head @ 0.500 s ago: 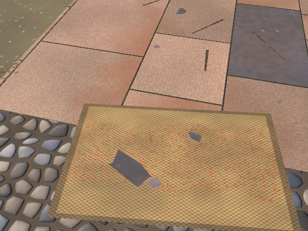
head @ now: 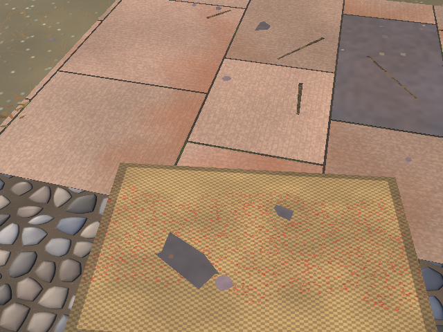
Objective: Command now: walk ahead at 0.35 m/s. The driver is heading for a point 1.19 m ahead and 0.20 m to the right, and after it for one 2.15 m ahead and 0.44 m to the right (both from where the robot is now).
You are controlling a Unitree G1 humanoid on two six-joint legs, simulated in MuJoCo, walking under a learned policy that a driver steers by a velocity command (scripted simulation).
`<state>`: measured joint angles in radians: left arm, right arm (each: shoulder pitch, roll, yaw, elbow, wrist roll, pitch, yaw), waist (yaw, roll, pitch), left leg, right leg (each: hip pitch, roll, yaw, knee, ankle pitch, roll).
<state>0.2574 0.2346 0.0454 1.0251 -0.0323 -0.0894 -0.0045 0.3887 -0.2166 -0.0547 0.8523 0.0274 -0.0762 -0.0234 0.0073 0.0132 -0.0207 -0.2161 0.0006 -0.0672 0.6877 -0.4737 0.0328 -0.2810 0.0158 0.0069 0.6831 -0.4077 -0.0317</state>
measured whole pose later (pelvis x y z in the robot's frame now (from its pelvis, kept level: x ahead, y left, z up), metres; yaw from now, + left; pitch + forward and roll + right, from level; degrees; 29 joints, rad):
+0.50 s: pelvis +0.20 +0.11 +0.03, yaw +0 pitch +0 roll +0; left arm 0.18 0.29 0.05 0.91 -0.02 -0.08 0.01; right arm 0.37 -0.21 -0.03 0.88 -0.01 -0.10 0.03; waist -0.03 -0.04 -0.01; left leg -0.18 -0.04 0.05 0.36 -0.20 0.07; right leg -0.61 -0.10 0.02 1.11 -0.16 -0.05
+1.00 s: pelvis +0.49 +0.05 +0.02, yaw +0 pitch +1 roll -1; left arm 0.16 0.25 0.05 0.89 0.00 -0.09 -0.03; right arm 0.32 -0.26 -0.05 0.93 0.02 -0.09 -0.01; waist 0.00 0.03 0.04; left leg -0.42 0.06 -0.04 1.20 -0.34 0.04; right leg -0.32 0.05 -0.07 0.43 -0.13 -0.07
